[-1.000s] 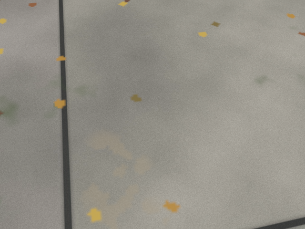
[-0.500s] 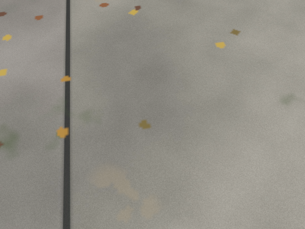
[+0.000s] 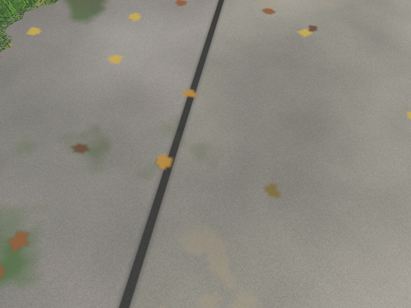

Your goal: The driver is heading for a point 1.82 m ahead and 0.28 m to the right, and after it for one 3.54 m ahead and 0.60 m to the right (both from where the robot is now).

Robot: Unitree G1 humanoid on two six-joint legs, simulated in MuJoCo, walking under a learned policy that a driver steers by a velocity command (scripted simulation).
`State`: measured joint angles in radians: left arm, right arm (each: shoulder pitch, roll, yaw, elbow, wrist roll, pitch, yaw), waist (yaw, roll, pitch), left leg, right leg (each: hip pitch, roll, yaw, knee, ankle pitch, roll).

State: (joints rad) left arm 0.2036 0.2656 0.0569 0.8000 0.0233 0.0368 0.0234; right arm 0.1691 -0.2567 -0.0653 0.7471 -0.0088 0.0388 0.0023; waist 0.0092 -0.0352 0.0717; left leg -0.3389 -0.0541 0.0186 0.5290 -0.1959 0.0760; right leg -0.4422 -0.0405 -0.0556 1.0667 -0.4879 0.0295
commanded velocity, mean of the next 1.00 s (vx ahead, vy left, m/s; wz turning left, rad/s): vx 0.39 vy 0.00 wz -0.22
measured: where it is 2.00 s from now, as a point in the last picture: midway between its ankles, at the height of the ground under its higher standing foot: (258, 199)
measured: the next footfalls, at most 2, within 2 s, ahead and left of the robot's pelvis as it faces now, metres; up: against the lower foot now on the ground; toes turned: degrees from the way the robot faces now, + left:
right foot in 0.34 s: +0.08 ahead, -0.11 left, +0.00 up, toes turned +2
left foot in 0.78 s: +0.39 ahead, +0.07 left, +0.00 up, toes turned -12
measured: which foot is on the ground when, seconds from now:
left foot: down 0.00-0.34, up 0.36-0.76, down 0.78-1.00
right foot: up 0.00-0.32, down 0.34-0.80, up 0.82-1.00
